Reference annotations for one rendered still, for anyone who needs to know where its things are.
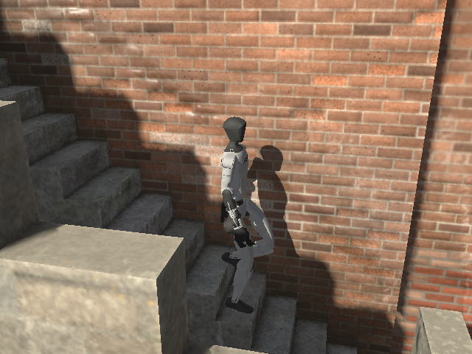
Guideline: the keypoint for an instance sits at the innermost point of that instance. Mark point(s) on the right robot thigh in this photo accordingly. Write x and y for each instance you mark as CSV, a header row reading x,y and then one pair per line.
x,y
246,253

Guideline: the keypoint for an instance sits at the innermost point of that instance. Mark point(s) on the right robot shin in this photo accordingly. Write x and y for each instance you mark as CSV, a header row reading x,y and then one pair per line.
x,y
241,280

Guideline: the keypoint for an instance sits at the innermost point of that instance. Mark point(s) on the right robot upper arm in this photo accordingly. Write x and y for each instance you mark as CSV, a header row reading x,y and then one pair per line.
x,y
228,164

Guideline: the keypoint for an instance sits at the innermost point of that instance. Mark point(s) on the robot right hand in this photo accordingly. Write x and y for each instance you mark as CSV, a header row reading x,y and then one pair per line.
x,y
242,235

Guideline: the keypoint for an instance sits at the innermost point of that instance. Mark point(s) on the robot right forearm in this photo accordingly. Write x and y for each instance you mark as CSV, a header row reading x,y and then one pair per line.
x,y
227,197

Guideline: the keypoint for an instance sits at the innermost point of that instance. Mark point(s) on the robot left hand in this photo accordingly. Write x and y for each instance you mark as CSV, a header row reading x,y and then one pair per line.
x,y
223,212

